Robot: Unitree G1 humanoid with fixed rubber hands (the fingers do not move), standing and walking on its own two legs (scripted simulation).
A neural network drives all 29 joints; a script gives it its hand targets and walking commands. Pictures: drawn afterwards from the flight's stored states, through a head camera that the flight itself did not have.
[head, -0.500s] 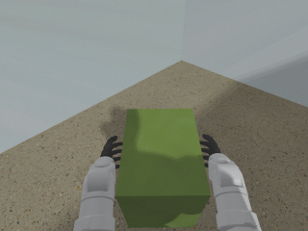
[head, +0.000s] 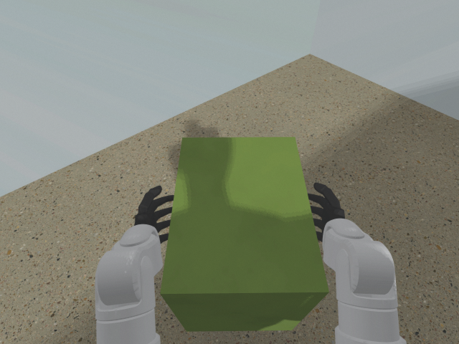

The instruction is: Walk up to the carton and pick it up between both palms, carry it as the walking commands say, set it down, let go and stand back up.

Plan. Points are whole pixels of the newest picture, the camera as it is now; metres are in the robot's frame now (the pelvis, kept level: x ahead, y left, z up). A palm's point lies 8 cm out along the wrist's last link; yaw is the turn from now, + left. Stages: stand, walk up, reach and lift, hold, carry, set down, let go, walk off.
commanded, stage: carry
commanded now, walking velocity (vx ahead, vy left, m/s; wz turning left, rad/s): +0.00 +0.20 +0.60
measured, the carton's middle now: (239, 237) +0.30 +0.00 +0.01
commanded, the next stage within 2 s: none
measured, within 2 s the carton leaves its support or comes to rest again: neither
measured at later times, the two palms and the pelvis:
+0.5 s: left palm out of the picture +0.17 +0.34 +0.07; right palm (203, 245) +0.26 +0.06 +0.08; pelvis -0.05 +0.12 -0.01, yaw +15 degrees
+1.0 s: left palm out of the picture +0.03 +0.48 +0.11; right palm (63, 296) +0.18 +0.24 +0.10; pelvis -0.13 +0.22 +0.01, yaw +33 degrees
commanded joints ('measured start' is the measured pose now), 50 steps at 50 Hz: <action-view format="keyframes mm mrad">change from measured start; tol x32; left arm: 1 -419 -925 -724 -55 -413 34 -254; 50 -343 -884 -642 -31 -369 43 -286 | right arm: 1 -424 862 672 -96 393 16 246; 50 -443 916 717 -65 441 42 253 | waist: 1 -27 104 -305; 5 4 86 -321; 7 8 -429 -248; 10 -23 -64 -177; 20 4 -343 -180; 24 -34 389 -243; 36 -12 108 -314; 38 13 -351 -285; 50 9 -318 -167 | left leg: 1 319 285 -344 -151 393 63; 5 40 165 -209 -115 265 -107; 7 -320 61 -13 436 -379 -167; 9 -255 172 -134 667 -234 -161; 16 -64 112 88 303 -217 -211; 22 342 105 67 -177 38 -138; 25 452 407 -301 -55 866 101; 36 119 258 -242 -83 330 30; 39 -307 130 -62 580 -356 -127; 50 -5 130 100 212 -207 -181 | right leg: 1 3 20 -14 -106 11 -14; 5 474 -15 -21 -539 183 -70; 7 554 -625 502 -661 501 -301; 17 438 -324 -79 -479 795 -93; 21 397 -295 -128 -289 629 -15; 24 -174 -89 -61 200 -328 68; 26 -166 -94 9 319 -235 41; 36 310 17 -59 -374 140 -56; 38 629 -489 428 -655 389 -207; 50 425 -368 -98 -520 641 -103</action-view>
